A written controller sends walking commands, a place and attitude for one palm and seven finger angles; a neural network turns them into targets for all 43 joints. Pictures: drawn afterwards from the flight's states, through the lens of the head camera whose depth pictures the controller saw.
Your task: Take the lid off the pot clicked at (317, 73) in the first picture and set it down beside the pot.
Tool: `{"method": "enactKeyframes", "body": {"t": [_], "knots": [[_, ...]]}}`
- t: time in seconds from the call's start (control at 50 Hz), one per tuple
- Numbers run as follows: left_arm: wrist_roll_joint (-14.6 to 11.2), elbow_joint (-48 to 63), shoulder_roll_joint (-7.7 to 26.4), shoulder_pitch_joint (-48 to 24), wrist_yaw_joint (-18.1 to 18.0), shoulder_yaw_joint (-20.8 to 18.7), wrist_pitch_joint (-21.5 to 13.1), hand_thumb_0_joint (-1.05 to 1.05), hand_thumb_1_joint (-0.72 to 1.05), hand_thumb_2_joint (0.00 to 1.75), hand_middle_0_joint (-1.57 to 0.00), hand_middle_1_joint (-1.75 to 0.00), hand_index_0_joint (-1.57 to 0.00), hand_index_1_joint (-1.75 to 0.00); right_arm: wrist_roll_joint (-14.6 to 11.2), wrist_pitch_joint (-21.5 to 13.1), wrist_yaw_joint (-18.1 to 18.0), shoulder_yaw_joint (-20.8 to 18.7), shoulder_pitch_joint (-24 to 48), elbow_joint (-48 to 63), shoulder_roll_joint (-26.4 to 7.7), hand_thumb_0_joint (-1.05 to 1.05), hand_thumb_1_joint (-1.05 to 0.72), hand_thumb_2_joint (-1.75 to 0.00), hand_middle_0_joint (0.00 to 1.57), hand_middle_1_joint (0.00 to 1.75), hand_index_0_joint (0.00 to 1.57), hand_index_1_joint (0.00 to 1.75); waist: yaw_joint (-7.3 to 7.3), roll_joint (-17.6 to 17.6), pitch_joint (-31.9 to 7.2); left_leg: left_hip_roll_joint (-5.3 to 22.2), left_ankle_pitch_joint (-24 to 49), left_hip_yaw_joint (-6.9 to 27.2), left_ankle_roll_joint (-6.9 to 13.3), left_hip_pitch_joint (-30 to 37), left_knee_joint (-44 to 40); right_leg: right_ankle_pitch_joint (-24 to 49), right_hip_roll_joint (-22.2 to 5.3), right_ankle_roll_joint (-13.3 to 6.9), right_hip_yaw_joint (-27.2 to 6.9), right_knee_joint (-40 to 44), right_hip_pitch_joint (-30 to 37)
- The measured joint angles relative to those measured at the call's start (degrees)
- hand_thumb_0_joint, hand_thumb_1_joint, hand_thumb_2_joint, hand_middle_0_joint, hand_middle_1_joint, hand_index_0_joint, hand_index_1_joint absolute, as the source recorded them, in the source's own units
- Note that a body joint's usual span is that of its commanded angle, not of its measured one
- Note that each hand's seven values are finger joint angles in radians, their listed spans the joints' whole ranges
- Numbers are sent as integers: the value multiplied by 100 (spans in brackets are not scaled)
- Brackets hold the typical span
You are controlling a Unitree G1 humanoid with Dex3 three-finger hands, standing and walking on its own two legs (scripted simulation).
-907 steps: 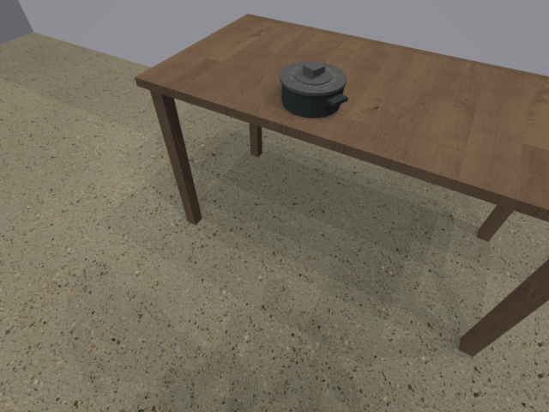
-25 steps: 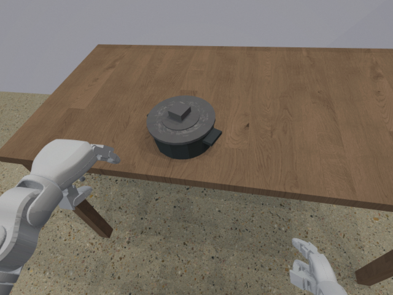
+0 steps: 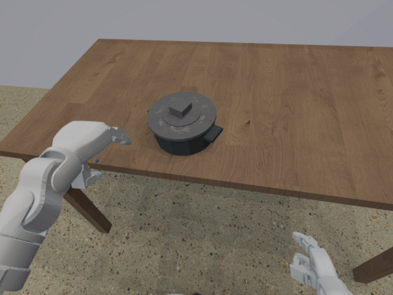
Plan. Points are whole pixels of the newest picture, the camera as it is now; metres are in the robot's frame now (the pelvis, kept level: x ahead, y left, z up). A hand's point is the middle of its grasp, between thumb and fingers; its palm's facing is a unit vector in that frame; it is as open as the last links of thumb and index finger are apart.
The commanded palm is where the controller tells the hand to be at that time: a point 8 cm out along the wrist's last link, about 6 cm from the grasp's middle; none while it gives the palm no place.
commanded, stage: move the open hand above the knob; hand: left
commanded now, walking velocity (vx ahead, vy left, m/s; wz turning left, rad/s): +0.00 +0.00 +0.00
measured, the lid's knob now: (180, 107) +0.54 +0.10 +0.07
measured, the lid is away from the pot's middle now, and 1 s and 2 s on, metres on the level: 0.00 0.00 0.00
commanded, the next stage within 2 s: none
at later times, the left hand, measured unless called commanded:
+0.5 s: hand (130, 130) +0.39 +0.18 +0.13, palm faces -0.22 -0.06 -0.97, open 10.2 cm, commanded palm +0.37 +0.18 +0.20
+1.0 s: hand (159, 104) +0.46 +0.13 +0.14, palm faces -0.22 -0.02 -0.98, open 10.1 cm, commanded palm +0.44 +0.14 +0.20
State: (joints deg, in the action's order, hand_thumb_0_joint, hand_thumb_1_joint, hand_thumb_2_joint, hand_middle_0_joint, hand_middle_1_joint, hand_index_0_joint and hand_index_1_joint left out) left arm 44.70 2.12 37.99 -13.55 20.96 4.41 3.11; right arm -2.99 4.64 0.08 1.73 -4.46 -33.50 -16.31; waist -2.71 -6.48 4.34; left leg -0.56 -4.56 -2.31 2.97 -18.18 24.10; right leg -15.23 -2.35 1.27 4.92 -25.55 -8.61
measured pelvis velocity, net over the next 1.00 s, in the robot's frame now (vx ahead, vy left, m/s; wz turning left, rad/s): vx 0.04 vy -0.02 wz -0.02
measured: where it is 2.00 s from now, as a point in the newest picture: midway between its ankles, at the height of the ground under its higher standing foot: outside the picture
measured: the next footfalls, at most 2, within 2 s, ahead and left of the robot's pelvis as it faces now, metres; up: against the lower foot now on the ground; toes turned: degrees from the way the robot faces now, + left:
none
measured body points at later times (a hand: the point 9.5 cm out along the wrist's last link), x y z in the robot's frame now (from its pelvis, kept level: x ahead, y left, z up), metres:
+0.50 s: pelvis +0.02 -0.01 +0.00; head +0.05 -0.06 +0.45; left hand +0.39 +0.18 +0.19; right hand +0.20 -0.25 -0.12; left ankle +0.09 +0.09 -0.74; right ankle -0.02 -0.14 -0.74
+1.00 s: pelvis +0.04 -0.02 +0.00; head +0.08 -0.07 +0.44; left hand +0.46 +0.13 +0.20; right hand +0.21 -0.27 -0.12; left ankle +0.09 +0.09 -0.74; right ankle -0.02 -0.14 -0.74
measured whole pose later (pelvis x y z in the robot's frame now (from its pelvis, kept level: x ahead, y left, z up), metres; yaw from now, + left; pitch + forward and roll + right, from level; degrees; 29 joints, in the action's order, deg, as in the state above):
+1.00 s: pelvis +0.04 -0.02 +0.00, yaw -1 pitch +3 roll +1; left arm 46.5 -17.2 30.9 -38.0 21.8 12.0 7.5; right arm -4.1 8.2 1.7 0.5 -6.5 -35.0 -17.1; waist 0.9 -5.8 1.2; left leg 0.0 -9.0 -2.9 1.3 -20.6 26.6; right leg -19.8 -2.0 -0.1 3.9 -28.5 -11.6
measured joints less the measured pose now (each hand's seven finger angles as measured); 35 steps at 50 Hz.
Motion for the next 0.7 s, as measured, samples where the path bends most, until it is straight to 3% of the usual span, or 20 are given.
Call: {"method": "enactKeyframes", "body": {"t": [0.1,0.2,0.28,0.36,0.44,0.52,0.6,0.7], "knots": [[-38,-310,43,-484,-5,-72,-73,0,-30,143,-84,-9,-85,-9,20,-19,10,-31,-42,-89,-4,1,-91,-90,20,30,20,30,45,-20,-83,14,-38,36,-32,-17,24,-24,20,-18,30,21,13],[-36,-633,-205,-637,190,-29,397,0,-30,144,-83,-8,-84,-9,-60,125,165,-78,-129,-2,-50,1,-91,-90,20,30,20,30,117,-55,-165,26,-86,5,-48,-61,46,-71,26,-26,-6,-20,-54],[11,-284,-257,-470,344,231,145,0,-30,144,-83,-8,-84,-9,-13,126,134,-74,-131,-7,-74,1,-91,-90,20,30,20,30,178,-50,-122,29,-151,-24,-50,-4,74,-120,24,-30,-38,-33,-2],[61,-633,-105,-893,231,240,-70,0,-30,143,-84,-9,-84,-9,0,150,66,-65,-150,-65,-50,1,-91,-90,20,30,20,30,182,12,-117,44,-191,-22,-79,-5,96,-165,38,-56,-40,-64,-8],[-2,-913,-308,-1176,101,119,298,0,-30,144,-83,-8,-84,-9,-57,216,197,-142,-237,-31,-60,1,-91,-90,20,30,20,30,166,-8,-191,42,-193,-22,-97,-77,80,-184,36,-72,-41,-76,-94],[104,-671,-588,-1028,159,426,492,0,-30,144,-83,-8,-84,-9,-78,306,286,-157,-231,-21,-95,1,-91,-90,20,30,20,30,182,-63,-231,28,-240,-37,-92,-99,108,-227,19,-63,-56,-103,-118],[236,-846,-514,-1307,172,745,337,0,-30,144,-83,-8,-84,-9,-55,308,193,-79,-106,-83,-62,1,-91,-90,20,30,20,30,232,-28,-144,31,-286,-39,-105,-104,163,-293,18,-80,-60,-192,-139],[124,-1331,-509,-1809,10,504,380,0,-30,143,-84,-9,-84,-9,-65,270,192,-83,-152,-101,4,1,-91,-90,20,30,20,30,240,3,-242,48,-297,-48,-138,-167,145,-321,33,-111,-76,-208,-226]]}}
